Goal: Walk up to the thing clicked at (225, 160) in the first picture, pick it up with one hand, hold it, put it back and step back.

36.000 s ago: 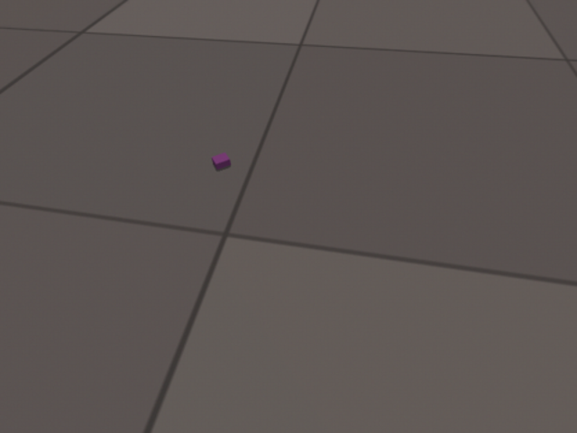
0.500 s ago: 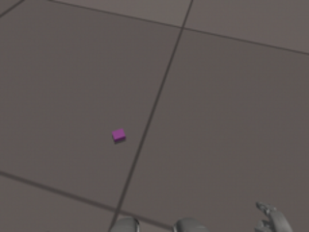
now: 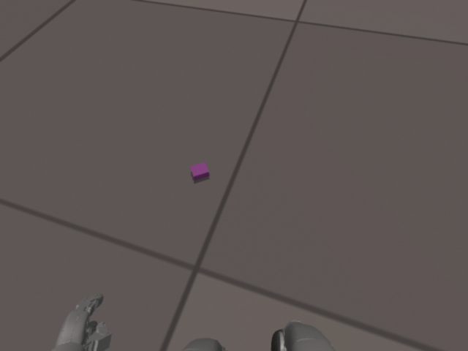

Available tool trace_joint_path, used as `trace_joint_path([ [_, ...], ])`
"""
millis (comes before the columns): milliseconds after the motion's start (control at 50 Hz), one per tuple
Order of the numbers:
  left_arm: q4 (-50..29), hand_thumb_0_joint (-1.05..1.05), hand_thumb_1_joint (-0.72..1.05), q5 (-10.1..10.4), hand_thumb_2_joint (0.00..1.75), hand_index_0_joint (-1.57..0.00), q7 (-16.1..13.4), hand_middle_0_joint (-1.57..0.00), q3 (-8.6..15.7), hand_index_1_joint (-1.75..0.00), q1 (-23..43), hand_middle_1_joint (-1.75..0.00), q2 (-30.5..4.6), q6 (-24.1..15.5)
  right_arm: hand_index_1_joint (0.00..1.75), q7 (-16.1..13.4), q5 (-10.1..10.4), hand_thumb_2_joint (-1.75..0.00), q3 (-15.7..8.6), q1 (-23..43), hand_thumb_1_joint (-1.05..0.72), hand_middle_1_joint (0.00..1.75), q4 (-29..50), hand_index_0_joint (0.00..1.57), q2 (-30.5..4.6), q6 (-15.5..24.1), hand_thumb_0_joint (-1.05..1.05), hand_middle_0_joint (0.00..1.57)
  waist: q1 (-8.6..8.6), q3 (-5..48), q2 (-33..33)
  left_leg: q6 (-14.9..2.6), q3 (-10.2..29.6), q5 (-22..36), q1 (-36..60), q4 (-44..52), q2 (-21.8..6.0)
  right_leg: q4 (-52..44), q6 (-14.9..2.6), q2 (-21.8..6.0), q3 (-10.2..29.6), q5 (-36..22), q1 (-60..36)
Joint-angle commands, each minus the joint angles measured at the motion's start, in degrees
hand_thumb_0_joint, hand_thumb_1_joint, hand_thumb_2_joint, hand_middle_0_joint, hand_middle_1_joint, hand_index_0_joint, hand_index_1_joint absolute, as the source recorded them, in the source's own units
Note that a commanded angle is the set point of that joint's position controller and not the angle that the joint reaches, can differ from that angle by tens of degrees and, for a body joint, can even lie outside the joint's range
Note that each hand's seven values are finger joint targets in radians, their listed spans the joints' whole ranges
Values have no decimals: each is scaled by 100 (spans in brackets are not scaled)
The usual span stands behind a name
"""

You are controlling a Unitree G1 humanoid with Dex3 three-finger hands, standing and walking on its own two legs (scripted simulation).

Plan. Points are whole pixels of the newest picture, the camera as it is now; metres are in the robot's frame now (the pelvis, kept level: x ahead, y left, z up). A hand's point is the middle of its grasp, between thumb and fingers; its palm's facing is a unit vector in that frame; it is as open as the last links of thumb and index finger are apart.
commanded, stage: step back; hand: left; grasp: from above
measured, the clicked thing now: (199, 171) +0.94 +0.22 -0.74
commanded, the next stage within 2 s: stand in 1.48 s
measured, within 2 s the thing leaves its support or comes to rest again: neither
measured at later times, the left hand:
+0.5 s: hand out of the picture -0.11 +0.25 -0.14, palm faces -0.06 -0.90 -0.42, open 7.4 cm
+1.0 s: hand out of the picture -0.06 +0.25 -0.13, palm faces -0.03 -0.91 -0.41, open 7.4 cm
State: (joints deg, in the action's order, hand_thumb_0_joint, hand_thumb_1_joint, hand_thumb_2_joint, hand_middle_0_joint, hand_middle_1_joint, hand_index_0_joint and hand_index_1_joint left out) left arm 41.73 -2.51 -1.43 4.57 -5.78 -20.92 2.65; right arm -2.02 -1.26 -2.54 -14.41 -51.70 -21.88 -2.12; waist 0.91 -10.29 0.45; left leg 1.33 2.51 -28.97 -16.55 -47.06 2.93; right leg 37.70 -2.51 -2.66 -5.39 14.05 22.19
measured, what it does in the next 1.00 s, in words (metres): walks backwards: left foot, then right foot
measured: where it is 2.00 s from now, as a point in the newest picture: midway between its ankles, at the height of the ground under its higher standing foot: outside the picture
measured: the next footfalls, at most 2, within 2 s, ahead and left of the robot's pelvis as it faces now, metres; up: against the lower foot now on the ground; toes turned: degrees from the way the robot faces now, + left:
left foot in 0.04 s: +0.00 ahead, +0.12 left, +0.00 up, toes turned -1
right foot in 0.38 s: -0.09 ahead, -0.14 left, +0.00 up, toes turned -3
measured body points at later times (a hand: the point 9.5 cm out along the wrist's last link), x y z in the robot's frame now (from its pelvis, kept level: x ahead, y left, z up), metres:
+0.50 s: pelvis -0.15 -0.02 +0.00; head -0.14 -0.04 +0.45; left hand -0.11 +0.30 -0.11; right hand -0.05 -0.34 -0.12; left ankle -0.08 +0.12 -0.70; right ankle -0.19 -0.14 -0.72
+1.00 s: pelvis -0.16 -0.02 +0.01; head -0.16 -0.04 +0.46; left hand -0.06 +0.29 -0.10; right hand -0.13 -0.34 -0.13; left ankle -0.14 +0.11 -0.70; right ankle -0.16 -0.13 -0.72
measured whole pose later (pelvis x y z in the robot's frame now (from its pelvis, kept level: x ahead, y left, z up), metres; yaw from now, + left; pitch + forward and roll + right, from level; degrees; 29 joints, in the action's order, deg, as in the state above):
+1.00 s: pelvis -0.16 -0.02 +0.01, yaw -3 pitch -3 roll +0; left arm 55.6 -2.8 0.3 4.1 -11.5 -21.1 -2.4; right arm 0.5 -1.6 -3.5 -13.9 -57.9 -22.0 -1.1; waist -0.4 -2.9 1.8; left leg 0.2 4.4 -26.4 -19.9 -48.1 0.7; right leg 34.9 -2.4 -0.1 -3.4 18.9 13.1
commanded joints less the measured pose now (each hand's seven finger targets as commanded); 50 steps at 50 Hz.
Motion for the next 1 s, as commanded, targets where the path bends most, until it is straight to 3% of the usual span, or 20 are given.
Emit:
trace_joint_path([
  [0, -366, 0, 90, 121, 90, -20, -29, -20, 342, -30, -133, -30, -1377, 73, 30, -22, -15, -90, -334, -537, -90, 30, 312, 20, -972, 197, 0, 20, -62, 1719, -695, -200, -409, 1810, 284, 2458, -112, -61, -552, -1102, 1316, -2227, -1700],
  [40, -474, 0, 90, 165, 90, -20, 31, -20, 212, -30, -109, -30, -1023, 82, 30, -13, -114, -90, -525, -338, -90, 30, 396, 20, -1709, 170, 0, 20, -135, 1619, 1011, -951, 1935, 3179, 973, 2493, -1768, 1121, 47, -16, 630, 232, 192],
  [60, -512, 0, 90, 197, 90, -20, -33, -20, 306, -30, 339, -30, -1213, 82, 30, 27, -109, -90, -567, 83, -90, 30, 575, 20, -2187, 133, 0, 20, 136, 1274, 1452, -1849, 2614, 3337, -22, 2772, -2590, 2211, 199, 514, 714, 2280, 291],
  [80, -443, 0, 90, 127, 90, -20, -56, -20, 350, -30, 398, -30, -1357, 103, 30, -29, -133, -90, -590, 499, -90, 30, 703, 20, -2199, 188, 0, 20, 88, 919, 1392, -2139, 2970, 3267, -830, 2908, -2936, 3176, 215, 335, 1355, 2408, 13],
  [140, -19, 0, 90, 231, 90, -20, 5, -20, 335, -30, -171, -30, -1178, 121, 30, -52, -189, -90, -321, 973, -90, 30, 804, 20, -1367, 191, 0, 20, -350, 779, 463, -1473, 1016, 3956, -421, 2391, -1749, 3823, 157, 781, 1565, 1632, 304],
  [280, 283, 0, 90, 155, 90, -20, 66, -20, 168, -30, -410, -30, -1068, -258, 30, 80, -127, -90, -398, 457, -90, 30, 627, 20, -1352, 163, 0, 20, 140, 1408, 1076, -1412, 885, 1215, 1329, 2184, -1542, 284, 383, 297, 787, 1625, 129],
  [340, 856, 0, 90, 111, 90, -20, 25, -20, 187, -30, -1098, -30, -988, -445, 30, 169, -108, -90, -411, 670, -90, 30, 569, 20, -1448, 7, 0, 20, -159, 1578, 1009, -1101, 493, 1317, 748, 1442, -1351, -2216, 188, 469, 389, 551, -1220],
  [380, 939, 0, 90, -39, 90, -20, -19, -20, 351, -30, -1151, -30, -1651, -545, 30, 193, -45, -90, -205, 662, -90, 30, 714, 20, -797, 32, 0, 20, -196, 1316, -709, -436, 23, 422, -1424, 113, -587, -2029, -217, -737, 2800, 666, -2117],
  [420, 624, 0, 90, -66, 90, -20, -8, -20, 425, -30, -194, -30, -2261, -481, 30, 129, -69, -90, -393, 1151, -90, 30, 628, 20, -1237, 45, 0, 20, -340, 403, -1130, -95, 644, -109, -593, -474, -558, -2444, -1169, -1969, 3999, 2817, 737],
  [500, 798, 0, 90, 19, 90, -20, -6, -20, 248, -30, -307, -30, -1447, -590, 30, 244, 10, -90, -252, 1005, -90, 30, 348, 20, -960, 196, 0, 20, -175, 499, -863, -123, 237, 668, -901, 49, -267, -1614, -558, -856, 1960, -346, -832],
  [560, 886, 0, 90, 14, 90, -20, 47, -20, 269, -30, -681, -30, -1628, -570, 30, 272, -27, -90, -234, 1115, -90, 30, 334, 20, -953, 272, 0, 20, -385, 514, -1161, -104, -71, 319, -545, 878, -227, -1538, -517, -885, 1948, -274, -958],
  [620, 810, 0, 90, 44, 90, -20, 89, -20, 219, -30, -351, -30, -1570, -442, 30, 267, -29, -90, -343, 546, -90, 30, -4, 20, -969, 370, 0, 20, -92, 716, -1083, -146, -407, 885, 557, 2182, -60, -1120, -426, -799, 1601, 37, -628],
  [640, 789, 0, 90, 48, 90, -20, 100, -20, 147, -30, -379, -30, -1401, -423, 30, 244, -53, -90, -405, 364, -90, 30, -102, 20, -1056, 397, 0, 20, -25, 881, -880, -233, -130, 1065, 1138, 2302, -170, -802, -320, -676, 1452, 57, -272],
  [680, 799, 0, 90, 166, 90, -20, 115, -20, 39, -30, -275, -30, -1032, -418, 30, 235, -70, -90, -520, 141, -90, 30, -151, 20, -1610, 438, 0, 20, 79, 1152, 601, -1025, 2286, -726, 1393, 3066, -1624, 611, 52, 244, 557, 1527, 692],
  [720, 879, 0, 90, 107, 90, -20, 102, -20, 193, -30, -344, -30, -1501, -424, 30, 274, -93, -90, -609, 233, -90, 30, -90, 20, -1902, 421, 0, 20, 53, 739, 618, -1618, 2867, -1597, 457, 3500, -2243, 1440, 54, 31, 776, 2033, 456],
  [860, 1279, 0, 90, 78, 90, -20, 120, -20, 215, -30, -1021, -30, -1072, -587, 30, 294, -24, -90, -343, 862, -90, 30, 44, 20, -1147, 324, 0, 20, -456, 931, 769, -718, 670, 822, -589, 2030, -1059, -1300, 29, 372, 209, 325, -1755],
  [880, 1353, 0, 90, 39, 90, -20, 84, -20, 307, -30, -1230, -30, -1302, -591, 30, 283, 15, -90, -267, 870, -90, 30, 127, 20, -907, 307, 0, 20, -591, 941, 297, -490, 437, 694, -1224, 1398, -743, -1442, -74, 103, 798, 547, -2266],
  [900, 1357, 0, 90, -42, 90, -20, 41, -20, 425, -30, -1490, -30, -1726, -605, 30, 242, 38, -90, -163, 881, -90, 30, 263, 20, -580, 315, 0, 20, -726, 952, -887, -244, 161, 130, -2117, 66, 26, -2201, -395, -998, 2660, 1527, -2598],
  [920, 1201, 0, 90, -35, 90, -20, 34, -20, 473, -30, -1072, -30, -2059, -591, 30, 168, -37, -90, -241, 907, -90, 30, 209, 20, -814, 272, 0, 20, -659, 620, -737, -154, 352, -301, -2104, -550, -103, -2767, -911, -2026, 3574, 2873, -1606],
  [980, 897, 0, 90, 50, 90, -20, 54, -20, 375, -30, -290, -30, -1701, -646, 30, 190, -9, -90, -347, 308, -90, 30, -100, 20, -1215, 334, 0, 20, -237, 158, -375, -127, 591, 279, -1624, -682, -543, -2475, -1047, -1749, 2822, 1801, -1050],
])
